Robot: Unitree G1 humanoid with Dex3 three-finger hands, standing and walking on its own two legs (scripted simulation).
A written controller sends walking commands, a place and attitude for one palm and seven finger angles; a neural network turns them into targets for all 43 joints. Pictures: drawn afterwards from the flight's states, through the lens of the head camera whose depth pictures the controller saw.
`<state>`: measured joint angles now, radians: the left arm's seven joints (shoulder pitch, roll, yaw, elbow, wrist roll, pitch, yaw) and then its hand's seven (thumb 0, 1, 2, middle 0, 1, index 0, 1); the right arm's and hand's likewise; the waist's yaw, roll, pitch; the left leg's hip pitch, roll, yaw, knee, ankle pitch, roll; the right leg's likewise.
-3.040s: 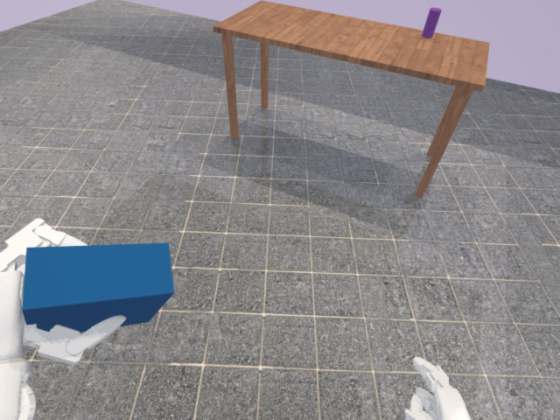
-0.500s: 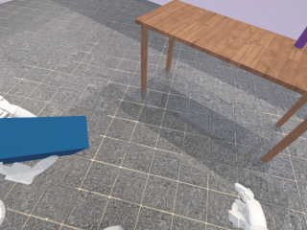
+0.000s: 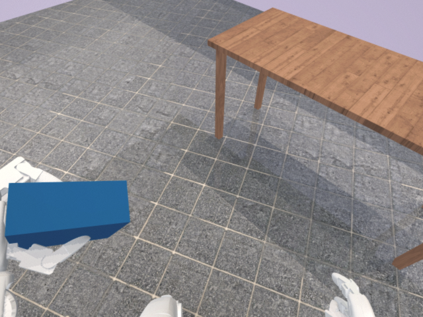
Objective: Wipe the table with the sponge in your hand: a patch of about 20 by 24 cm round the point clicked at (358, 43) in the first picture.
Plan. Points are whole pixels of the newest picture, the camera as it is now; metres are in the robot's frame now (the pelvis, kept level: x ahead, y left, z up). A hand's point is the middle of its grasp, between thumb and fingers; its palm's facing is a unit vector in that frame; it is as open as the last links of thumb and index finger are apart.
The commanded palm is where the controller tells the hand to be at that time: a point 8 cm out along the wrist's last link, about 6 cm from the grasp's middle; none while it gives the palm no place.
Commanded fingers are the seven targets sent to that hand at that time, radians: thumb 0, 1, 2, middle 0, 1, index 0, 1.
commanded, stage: walk to a spot facing it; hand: left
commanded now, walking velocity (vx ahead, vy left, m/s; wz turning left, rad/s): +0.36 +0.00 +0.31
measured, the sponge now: (85, 214) +0.23 +0.19 +0.14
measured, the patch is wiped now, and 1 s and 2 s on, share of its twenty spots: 0.00 0.00 0.00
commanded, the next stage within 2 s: turn to face it in 0.76 s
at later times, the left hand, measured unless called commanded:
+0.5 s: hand (73, 145) +0.33 +0.24 +0.17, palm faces +0.49 -0.71 -0.50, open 10.0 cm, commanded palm +0.28 +0.27 +0.18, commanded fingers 0.00 0.10 1.30 -1.20 -1.60 -1.20 -1.60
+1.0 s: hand (56, 108) +0.41 +0.30 +0.17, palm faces +0.60 -0.66 -0.45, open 10.0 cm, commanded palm +0.34 +0.31 +0.18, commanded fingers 0.00 0.10 1.30 -1.20 -1.60 -1.20 -1.60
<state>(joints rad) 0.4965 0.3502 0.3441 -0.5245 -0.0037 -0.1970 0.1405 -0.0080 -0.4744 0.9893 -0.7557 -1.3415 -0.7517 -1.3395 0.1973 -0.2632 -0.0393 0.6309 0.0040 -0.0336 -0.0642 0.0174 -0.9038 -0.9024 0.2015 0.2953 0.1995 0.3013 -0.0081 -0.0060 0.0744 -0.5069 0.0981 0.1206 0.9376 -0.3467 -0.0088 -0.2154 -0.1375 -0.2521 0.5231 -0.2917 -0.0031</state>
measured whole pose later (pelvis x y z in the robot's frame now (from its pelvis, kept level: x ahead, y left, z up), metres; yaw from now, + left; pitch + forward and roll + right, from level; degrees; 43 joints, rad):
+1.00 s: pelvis +0.26 +0.00 -0.01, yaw +16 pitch +0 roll +0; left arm 0.46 0.42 0.43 -0.61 -0.02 -0.20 0.15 -0.01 -0.48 0.99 -0.76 -1.34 -0.75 -1.34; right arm 0.15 -0.13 -0.01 0.58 0.02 -0.08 -0.03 0.01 -0.91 -0.90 0.20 0.29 0.20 0.30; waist -0.01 -0.04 0.10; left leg -0.35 0.09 0.11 0.63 -0.28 0.00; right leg -0.53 -0.10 -0.08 1.14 -0.48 0.05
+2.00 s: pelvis +0.25 -0.08 -0.01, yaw -15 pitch -1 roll +2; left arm 0.52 0.41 0.39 -0.59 -0.05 -0.18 0.13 -0.01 -0.48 0.99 -0.75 -1.34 -0.75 -1.34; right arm 0.15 -0.19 0.02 0.56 0.01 0.03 0.00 0.02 -0.90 -0.90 0.20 0.30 0.20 0.30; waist -0.02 0.01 0.14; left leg -0.44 0.07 0.04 1.06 -0.47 -0.09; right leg -0.40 0.06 -0.02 0.57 -0.17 -0.09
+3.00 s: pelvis +0.09 -0.09 -0.01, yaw -49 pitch +0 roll +3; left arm 0.47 0.40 0.37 -0.53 -0.01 -0.17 0.11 -0.01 -0.48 1.00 -0.75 -1.35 -0.75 -1.35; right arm 0.18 -0.22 -0.03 0.51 0.01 0.03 -0.02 0.01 -0.91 -0.90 0.20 0.29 0.20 0.30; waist 0.03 -0.05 0.05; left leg -0.21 0.07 0.12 0.53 -0.30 -0.05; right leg -0.56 0.10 0.02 0.95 -0.36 0.02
